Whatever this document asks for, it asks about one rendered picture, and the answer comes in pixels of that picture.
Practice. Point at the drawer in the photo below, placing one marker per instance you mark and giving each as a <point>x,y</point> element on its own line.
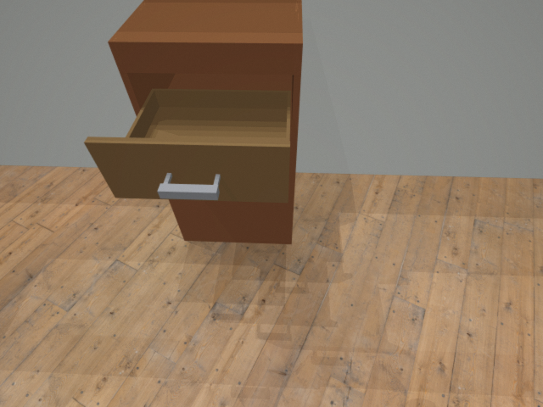
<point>194,134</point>

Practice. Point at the cabinet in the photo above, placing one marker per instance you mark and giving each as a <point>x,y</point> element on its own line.
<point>218,45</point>

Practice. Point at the handle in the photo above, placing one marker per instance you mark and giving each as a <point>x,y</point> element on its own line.
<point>189,191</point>

